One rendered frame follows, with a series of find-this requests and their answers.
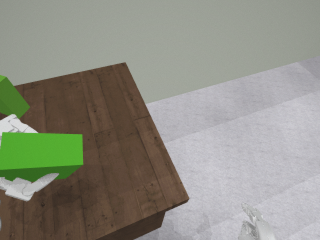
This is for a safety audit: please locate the table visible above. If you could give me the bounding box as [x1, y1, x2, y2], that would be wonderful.
[0, 62, 190, 240]

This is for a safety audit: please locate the left robot hand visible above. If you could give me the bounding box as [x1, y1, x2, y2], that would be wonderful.
[0, 114, 59, 202]

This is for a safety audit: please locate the right robot hand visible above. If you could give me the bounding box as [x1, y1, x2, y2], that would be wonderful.
[238, 203, 277, 240]

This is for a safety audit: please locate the sponge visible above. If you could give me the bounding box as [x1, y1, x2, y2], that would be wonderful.
[0, 132, 83, 182]

